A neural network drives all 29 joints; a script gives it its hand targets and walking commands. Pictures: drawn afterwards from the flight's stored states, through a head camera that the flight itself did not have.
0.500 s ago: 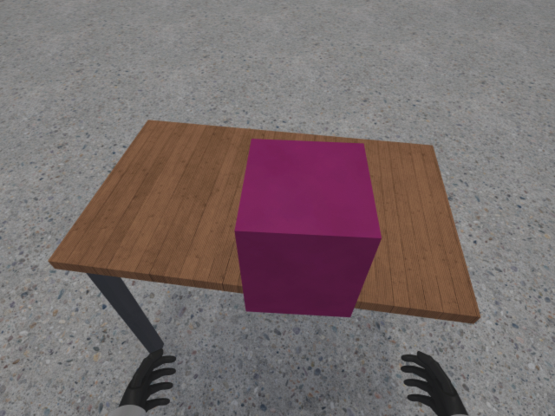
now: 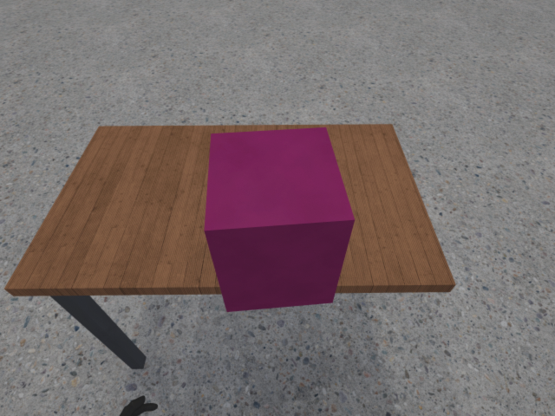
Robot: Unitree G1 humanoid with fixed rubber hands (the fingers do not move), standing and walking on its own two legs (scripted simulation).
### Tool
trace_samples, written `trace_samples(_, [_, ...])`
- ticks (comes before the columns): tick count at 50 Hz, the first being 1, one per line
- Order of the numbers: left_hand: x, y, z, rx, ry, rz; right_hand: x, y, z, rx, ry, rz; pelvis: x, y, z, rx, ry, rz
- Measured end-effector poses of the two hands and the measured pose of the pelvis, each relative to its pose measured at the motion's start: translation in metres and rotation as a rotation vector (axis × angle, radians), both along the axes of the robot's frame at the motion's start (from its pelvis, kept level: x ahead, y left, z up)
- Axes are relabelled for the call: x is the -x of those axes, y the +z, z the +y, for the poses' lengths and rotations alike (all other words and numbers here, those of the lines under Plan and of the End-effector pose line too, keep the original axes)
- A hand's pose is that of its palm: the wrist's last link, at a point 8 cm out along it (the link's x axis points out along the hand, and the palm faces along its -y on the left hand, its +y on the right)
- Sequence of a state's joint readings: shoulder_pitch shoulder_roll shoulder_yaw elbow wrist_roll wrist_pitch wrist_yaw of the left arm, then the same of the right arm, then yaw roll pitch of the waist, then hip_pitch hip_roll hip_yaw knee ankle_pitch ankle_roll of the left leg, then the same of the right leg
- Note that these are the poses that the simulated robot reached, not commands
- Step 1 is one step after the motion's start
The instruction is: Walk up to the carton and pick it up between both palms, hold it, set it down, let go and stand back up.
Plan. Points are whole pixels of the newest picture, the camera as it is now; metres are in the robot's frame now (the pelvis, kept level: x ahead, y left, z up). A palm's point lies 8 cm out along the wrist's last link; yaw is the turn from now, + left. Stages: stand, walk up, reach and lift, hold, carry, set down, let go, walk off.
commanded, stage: stand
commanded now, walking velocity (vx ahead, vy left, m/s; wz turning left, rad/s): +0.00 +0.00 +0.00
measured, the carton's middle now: (274, 222) +0.44 +0.01 +0.00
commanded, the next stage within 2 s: none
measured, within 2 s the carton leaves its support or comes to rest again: neither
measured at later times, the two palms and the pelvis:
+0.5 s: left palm out of the picture +0.13 +0.24 -0.10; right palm out of the picture +0.03 -0.25 -0.13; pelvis +0.02 +0.01 +0.00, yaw -5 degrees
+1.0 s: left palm out of the picture +0.13 +0.24 -0.12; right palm out of the picture +0.01 -0.25 -0.14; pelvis +0.04 +0.01 +0.00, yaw -6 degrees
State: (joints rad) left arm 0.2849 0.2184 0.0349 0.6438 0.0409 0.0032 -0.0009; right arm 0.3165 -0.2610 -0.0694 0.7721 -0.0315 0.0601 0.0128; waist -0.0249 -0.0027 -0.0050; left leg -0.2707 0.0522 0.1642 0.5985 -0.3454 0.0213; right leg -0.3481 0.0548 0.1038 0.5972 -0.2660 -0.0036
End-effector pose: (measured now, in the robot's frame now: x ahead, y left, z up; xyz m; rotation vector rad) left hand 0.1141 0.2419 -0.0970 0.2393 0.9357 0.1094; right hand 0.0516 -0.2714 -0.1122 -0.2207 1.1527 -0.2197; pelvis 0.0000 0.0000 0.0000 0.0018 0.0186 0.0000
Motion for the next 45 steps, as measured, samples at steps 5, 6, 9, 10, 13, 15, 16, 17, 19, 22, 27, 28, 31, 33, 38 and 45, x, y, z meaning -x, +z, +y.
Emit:
trace_samples(5, [-0.015,-0.003,-0.005,0.021,-0.04,-0.015,0.013,-0.003,0.01,-0.001,-0.042,-0.006,-0.004,-0.002,0.005,-0.017,-0.034,0.003])
trace_samples(6, [-0.016,-0.004,-0.006,0.02,-0.047,-0.013,0.013,-0.005,0.012,-0.007,-0.05,-0.01,-0.005,-0.003,0.005,-0.02,-0.041,0.0])
trace_samples(9, [-0.017,-0.002,-0.009,0.017,-0.053,-0.006,0.011,-0.012,0.019,-0.036,-0.064,-0.017,-0.009,-0.003,0.006,-0.014,-0.045,-0.009])
trace_samples(10, [-0.018,0.0,-0.01,0.015,-0.051,-0.007,0.01,-0.014,0.022,-0.046,-0.065,-0.017,-0.01,-0.002,0.006,-0.014,-0.046,-0.009])
trace_samples(13, [-0.018,0.003,-0.009,0.006,-0.043,-0.006,0.007,-0.017,0.027,-0.068,-0.066,-0.012,-0.012,-0.002,0.008,-0.016,-0.057,-0.007])
trace_samples(15, [-0.018,0.003,-0.007,0.0,-0.039,0.002,0.007,-0.018,0.029,-0.073,-0.067,-0.007,-0.013,-0.001,0.009,-0.014,-0.059,-0.004])
trace_samples(16, [-0.018,0.003,-0.006,-0.002,-0.037,0.006,0.007,-0.018,0.029,-0.073,-0.067,-0.003,-0.013,-0.001,0.009,-0.014,-0.061,-0.003])
trace_samples(17, [-0.018,0.002,-0.006,-0.003,-0.036,0.01,0.008,-0.018,0.029,-0.071,-0.068,0.003,-0.013,-0.001,0.01,-0.014,-0.064,-0.001])
trace_samples(19, [-0.018,0.0,-0.004,-0.003,-0.035,0.021,0.011,-0.017,0.028,-0.063,-0.073,0.015,-0.014,0.0,0.011,-0.013,-0.07,0.002])
trace_samples(22, [-0.017,-0.004,-0.003,0.0,-0.034,0.038,0.015,-0.015,0.026,-0.046,-0.085,0.033,-0.016,0.0,0.012,-0.014,-0.076,0.004])
trace_samples(27, [-0.016,-0.01,-0.004,0.006,-0.032,0.066,0.02,-0.014,0.022,-0.028,-0.108,0.061,-0.021,-0.001,0.012,-0.014,-0.084,-0.002])
trace_samples(28, [-0.016,-0.011,-0.005,0.006,-0.032,0.072,0.021,-0.015,0.021,-0.027,-0.113,0.064,-0.022,-0.001,0.012,-0.014,-0.085,-0.004])
trace_samples(31, [-0.016,-0.013,-0.006,0.005,-0.031,0.087,0.021,-0.016,0.021,-0.029,-0.125,0.07,-0.025,-0.001,0.011,-0.014,-0.089,-0.008])
trace_samples(33, [-0.016,-0.014,-0.006,0.002,-0.03,0.095,0.02,-0.018,0.021,-0.032,-0.13,0.075,-0.027,-0.002,0.011,-0.015,-0.091,-0.01])
trace_samples(38, [-0.017,-0.015,-0.006,-0.012,-0.028,0.114,0.022,-0.023,0.023,-0.043,-0.14,0.094,-0.03,-0.002,0.01,-0.016,-0.095,-0.013])
trace_samples(45, [-0.018,-0.017,-0.005,-0.026,-0.026,0.145,0.03,-0.028,0.024,-0.054,-0.153,0.136,-0.034,-0.003,0.009,-0.018,-0.101,-0.013])
